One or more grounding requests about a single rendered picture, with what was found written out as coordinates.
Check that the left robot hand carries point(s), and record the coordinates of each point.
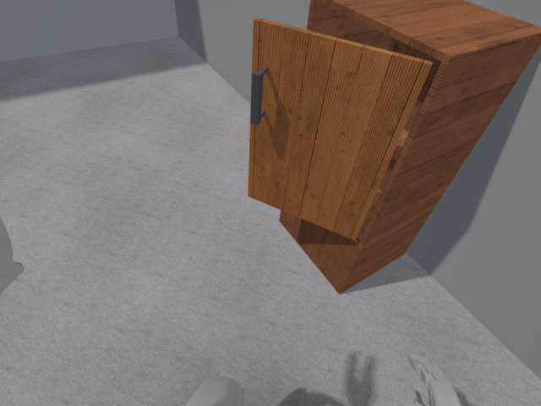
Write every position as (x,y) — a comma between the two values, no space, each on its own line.
(9,269)

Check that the handle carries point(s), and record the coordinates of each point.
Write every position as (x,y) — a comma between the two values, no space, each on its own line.
(256,95)

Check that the right robot hand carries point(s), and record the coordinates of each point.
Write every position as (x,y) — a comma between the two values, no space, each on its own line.
(440,392)

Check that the left robot thigh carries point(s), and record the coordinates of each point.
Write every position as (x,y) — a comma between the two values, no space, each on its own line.
(218,391)

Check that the cupboard door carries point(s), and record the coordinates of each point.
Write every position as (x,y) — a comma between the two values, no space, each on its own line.
(334,113)

